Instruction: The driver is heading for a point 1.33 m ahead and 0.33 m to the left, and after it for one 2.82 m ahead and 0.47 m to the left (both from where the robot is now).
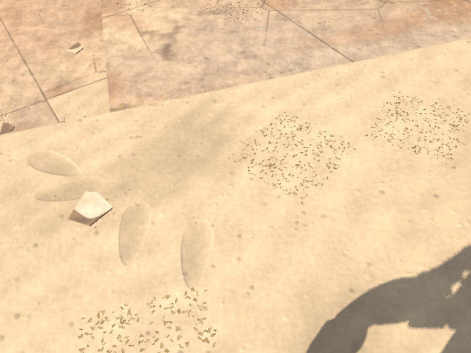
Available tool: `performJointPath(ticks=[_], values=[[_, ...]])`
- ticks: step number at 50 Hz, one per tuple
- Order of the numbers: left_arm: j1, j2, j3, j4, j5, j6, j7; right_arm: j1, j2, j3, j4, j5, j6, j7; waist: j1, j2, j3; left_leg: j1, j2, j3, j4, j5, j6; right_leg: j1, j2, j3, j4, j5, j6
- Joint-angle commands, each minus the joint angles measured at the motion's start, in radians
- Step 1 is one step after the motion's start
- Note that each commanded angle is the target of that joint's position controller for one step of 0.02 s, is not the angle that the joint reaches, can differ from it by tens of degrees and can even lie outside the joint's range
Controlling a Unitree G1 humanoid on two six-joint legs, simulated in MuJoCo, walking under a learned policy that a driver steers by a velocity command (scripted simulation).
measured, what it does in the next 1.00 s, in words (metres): walks ahead, turning left: left foot, then right foot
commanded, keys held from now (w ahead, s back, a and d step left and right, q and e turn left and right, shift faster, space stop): w+q+shift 0.96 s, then w+e+shift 0.04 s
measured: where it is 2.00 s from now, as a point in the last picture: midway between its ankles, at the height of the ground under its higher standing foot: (140, 110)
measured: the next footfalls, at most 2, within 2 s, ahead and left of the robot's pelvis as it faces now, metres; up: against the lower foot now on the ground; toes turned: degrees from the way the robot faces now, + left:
left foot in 0.26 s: +0.44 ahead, +0.06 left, +0.00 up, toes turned +5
right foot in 0.68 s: +0.90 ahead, -0.04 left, +0.00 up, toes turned +27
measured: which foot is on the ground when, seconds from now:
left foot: up 0.00-0.24, down 0.26-0.68, up 0.70-1.00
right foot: down 0.00-0.24, up 0.26-0.66, down 0.68-1.00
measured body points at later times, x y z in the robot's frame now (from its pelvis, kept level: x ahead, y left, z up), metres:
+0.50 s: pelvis +0.46 +0.03 +0.00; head +0.48 +0.03 +0.45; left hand +0.65 +0.28 -0.06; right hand +0.46 -0.26 -0.13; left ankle +0.40 +0.06 -0.74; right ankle +0.62 -0.12 -0.67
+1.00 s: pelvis +0.93 +0.12 -0.01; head +0.95 +0.14 +0.44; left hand +0.68 +0.30 -0.13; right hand +1.29 +0.12 -0.06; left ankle +1.00 +0.30 -0.67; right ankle +0.87 -0.06 -0.74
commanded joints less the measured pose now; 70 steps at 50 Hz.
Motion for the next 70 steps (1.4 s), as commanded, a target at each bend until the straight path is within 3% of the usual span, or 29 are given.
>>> performJointPath(ticks=[1, 7, 10, 12, 13, 14, 15, 18, 22, 25, 30, 32, 33, 34, 35, 36, 37, 39, 43, 48, 51, 53, 55, 56, 57, 58, 60, 65, 70], values=[[-0.003, 0.162, 0.041, -0.043, -0.009, -0.051, 0.001, -0.11, -0.089, -0.012, -0.069, 0.019, 0.007, 0.008, -0.007, -0.093, 0.135, -0.175, 0.001, 0.058, -0.159, 0.147, 0.002, 0.053, -0.186, 0.217, -0.341, 0.075, -0.136], [0.048, 0.152, 0.024, 0.032, -0.003, -0.084, 0.009, -0.258, -0.045, 0.016, -0.1, 0.048, -0.005, 0.021, 0.021, -0.104, 0.176, -0.031, -0.066, 0.147, -0.492, 0.306, 0.128, 0.175, -0.227, -0.01, -0.439, 0.599, -0.054], [0.017, 0.215, 0.035, 0.044, 0.028, -0.078, 0.035, -0.097, -0.097, -0.001, -0.045, 0.056, -0.002, 0.005, -0.076, -0.167, 0.029, 0.178, -0.204, 0.183, -0.467, 0.196, 0.183, 0.314, -0.265, -0.099, -0.212, 1.35, 0.007], [-0.055, 0.244, 0.048, 0.028, 0.061, -0.047, 0.053, 0.265, -0.162, -0.032, 0.07, 0.06, 0.004, -0.011, -0.243, -0.195, -0.132, 0.474, -0.268, 0.187, -0.427, 0.061, 0.213, 0.29, -0.275, -0.125, 0.246, 1.569, 0.025], [-0.112, 0.246, 0.048, 0.016, 0.059, -0.04, 0.056, 0.465, -0.198, -0.055, 0.125, 0.054, 0.007, -0.026, -0.349, -0.145, -0.176, 0.704, -0.223, 0.093, -0.482, -0.041, 0.247, 0.105, -0.234, -0.149, 0.619, 1.426, 0.031], [-0.12, 0.099, 0.012, -0.031, 0.034, -0.056, 0.031, 0.479, -0.281, -0.086, 0.144, 0.041, 0.018, -0.039, -0.27, 0.125, -0.154, 0.91, -0.015, -0.329, -0.523, -0.346, 0.379, -0.348, -0.054, -0.117, 1.094, 0.498, 0.076], [-0.079, 0.074, -0.006, -0.079, 0.023, -0.084, 0.008, 0.331, -0.277, -0.086, 0.114, 0.05, 0.022, -0.029, -0.142, 0.252, -0.214, 0.973, 0.129, -0.902, -0.788, -0.443, 0.499, -0.616, 0.065, 0.046, 1.241, -0.066, 0.081], [-0.237, 0.13, -0.026, -0.115, 0.045, -0.11, 0.011, 0.25, -0.151, -0.069, 0.124, 0.056, 0.001, -0.033, -0.089, -0.13, 0.01, 0.606, 0.066, -0.67, -0.887, -0.268, 0.401, -0.565, -0.106, 0.111, 1.001, 0.083, 0.049], [-0.293, 0.085, -0.055, -0.175, 0.078, -0.043, 0.007, 0.234, -0.145, -0.053, 0.137, 0.064, -0.04, -0.04, -0.005, -0.089, 0.135, 0.281, -0.055, -0.449, -0.94, -0.076, 0.391, -0.498, -0.181, 0.051, 0.737, 0.019, 0.124], [-0.496, 0.057, -0.078, -0.256, 0.046, -0.048, -0.014, 0.244, -0.16, -0.066, 0.126, 0.068, -0.049, -0.041, -0.07, -0.056, 0.186, 0.157, -0.117, -0.374, -1.006, 0.039, 0.338, -0.382, -0.174, -0.018, 0.392, 0.285, 0.156], [-0.545, 0.075, -0.068, -0.275, 0.024, -0.057, -0.006, 0.319, -0.202, -0.089, 0.145, 0.082, -0.044, -0.042, -0.141, -0.001, 0.083, 0.426, -0.088, -0.388, -0.871, 0.47, 0.25, -0.243, -0.098, -0.027, 0.12, 0.452, 0.126], [-0.405, 0.147, -0.035, -0.233, 0.024, -0.064, 0.015, 0.307, -0.241, -0.098, 0.144, 0.07, -0.043, -0.05, -0.073, -0.007, -0.039, 0.525, -0.089, -0.385, -0.643, 0.743, 0.204, -0.066, -0.045, -0.021, 0.087, 0.296, 0.107], [-0.231, 0.186, -0.014, -0.193, 0.018, -0.069, 0.03, 0.258, -0.273, -0.105, 0.134, 0.064, -0.045, -0.045, 0.036, -0.006, -0.133, 0.477, -0.111, -0.373, -0.428, 0.739, 0.182, 0.13, -0.066, -0.008, 0.085, 0.236, 0.094], [-0.003, 0.252, 0.019, -0.148, 0.03, -0.073, 0.053, 0.208, -0.227, -0.094, 0.115, 0.056, -0.059, -0.042, 0.146, -0.03, -0.248, 0.329, -0.148, -0.335, -0.153, 0.569, 0.174, 0.385, -0.187, 0.087, 0.141, 0.041, 0.07], [0.135, 0.315, 0.041, -0.116, 0.071, -0.073, 0.068, 0.215, -0.035, -0.048, 0.073, 0.069, -0.067, -0.05, 0.137, -0.283, -0.35, 0.057, -0.231, -0.223, 0.18, -0.278, 0.173, 0.624, -0.493, 0.434, 0.083, -0.249, 0.036], [0.032, 0.357, 0.058, -0.121, 0.062, -0.061, 0.052, 0.295, -0.053, -0.029, 0.015, 0.104, -0.057, -0.05, 0.034, -0.493, -0.445, -0.112, -0.221, -0.144, 0.353, -0.276, 0.166, 0.622, -0.611, 0.923, -0.132, -0.399, -0.057], [-0.091, 0.222, 0.04, -0.146, 0.053, -0.055, 0.046, 0.183, -0.13, -0.039, 0.049, 0.073, -0.034, -0.057, 0.043, -0.262, -0.244, -0.172, -0.128, -0.112, 0.351, -0.144, 0.168, 0.455, -0.523, 0.749, -0.162, -0.483, -0.041], [-0.135, 0.12, 0.015, -0.112, 0.053, -0.053, 0.038, 0.083, -0.124, -0.044, 0.045, 0.048, -0.013, -0.026, 0.024, -0.096, -0.057, -0.131, -0.065, -0.08, 0.259, -0.053, 0.148, 0.222, -0.426, 0.399, -0.152, -0.11, -0.005], [-0.042, 0.048, -0.003, 0.004, 0.011, -0.083, 0.019, -0.009, -0.024, -0.014, -0.032, 0.034, 0.037, 0.015, -0.031, -0.142, 0.037, -0.173, -0.004, -0.052, 0.223, -0.03, 0.143, 0.113, -0.364, 0.077, -0.187, 0.279, 0.047], [-0.09, 0.098, 0.006, 0.028, 0.014, -0.108, 0.02, -0.184, -0.044, 0.013, -0.129, 0.037, 0.04, 0.045, -0.073, -0.106, 0.145, -0.099, -0.025, 0.068, -0.104, 0.2, 0.155, 0.008, -0.295, -0.208, -0.3, 0.525, 0.075], [0.035, 0.146, 0.004, 0.085, 0.021, -0.108, 0.025, -0.235, -0.021, 0.036, -0.116, 0.027, 0.022, 0.049, -0.056, -0.083, 0.171, 0.133, -0.137, 0.149, -0.329, 0.226, 0.206, 0.011, -0.302, -0.247, -0.338, 0.978, 0.06], [0.04, 0.235, 0.017, 0.097, 0.013, -0.085, 0.04, -0.126, -0.084, 0.019, -0.069, 0.018, 0.014, 0.027, -0.139, -0.147, 0.095, 0.297, -0.218, 0.159, -0.381, 0.1, 0.228, 0.106, -0.337, -0.244, -0.153, 1.36, 0.032], [-0.018, 0.27, 0.015, 0.098, 0.006, -0.055, 0.048, 0.233, -0.163, -0.023, 0.044, 0.009, 0.01, -0.012, -0.331, -0.166, -0.076, 0.721, -0.197, 0.053, -0.511, 0.047, 0.274, 0.002, -0.346, -0.217, 0.335, 1.34, -0.002], [0.019, 0.187, 0.001, 0.088, 0.011, -0.049, 0.036, 0.324, -0.245, -0.051, 0.078, -0.002, 0.013, -0.037, -0.302, -0.057, -0.18, 0.949, -0.011, -0.138, -0.502, -0.135, 0.286, -0.195, -0.23, -0.182, 0.749, 0.567, 0.002], [0.162, 0.063, -0.022, 0.041, -0.028, -0.055, 0.024, 0.266, -0.309, -0.062, 0.037, -0.016, 0.004, -0.047, -0.149, 0.138, -0.357, 1.165, 0.324, -0.641, -0.587, -0.206, 0.341, -0.501, -0.095, -0.03, 1.122, -0.185, 0.015], [0.007, 0.18, 0.004, 0.002, -0.035, -0.059, 0.036, 0.265, -0.271, -0.07, 0.032, 0.011, 0.006, -0.055, -0.226, -0.007, -0.346, 1.06, 0.303, -0.703, -0.754, -0.238, 0.334, -0.6, -0.087, 0.079, 1.157, -0.051, 0.003], [-0.053, 0.124, -0.004, 0.004, -0.024, -0.054, 0.029, 0.178, -0.154, -0.046, 0.08, 0.02, -0.025, -0.057, -0.12, -0.073, 0.006, 0.712, 0.23, -0.423, -0.835, -0.117, 0.301, -0.621, -0.179, 0.035, 1.021, 0.052, 0.009], [-0.052, 0.03, -0.002, 0.031, -0.005, 0.028, -0.01, 0.16, -0.043, -0.02, 0.132, 0.05, -0.088, -0.048, -0.01, -0.024, 0.133, 0.454, 0.104, -0.033, -0.956, 0.122, 0.185, -0.548, -0.248, 0.047, 0.841, 0.143, 0.033], [-0.276, 0.014, -0.016, -0.057, -0.009, 0.005, -0.042, 0.159, -0.039, -0.009, 0.149, 0.065, -0.11, -0.057, -0.011, -0.035, 0.186, 0.375, 0.002, 0.265, -0.946, 0.462, 0.104, -0.442, -0.177, -0.115, 0.4, 0.531, -0.014]])
Keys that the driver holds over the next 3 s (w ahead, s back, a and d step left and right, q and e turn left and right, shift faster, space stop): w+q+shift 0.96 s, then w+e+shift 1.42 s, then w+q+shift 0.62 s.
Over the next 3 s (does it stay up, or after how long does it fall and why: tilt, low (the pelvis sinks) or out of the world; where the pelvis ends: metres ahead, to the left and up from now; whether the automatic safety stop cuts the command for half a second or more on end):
stays up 2.51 0.38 -0.09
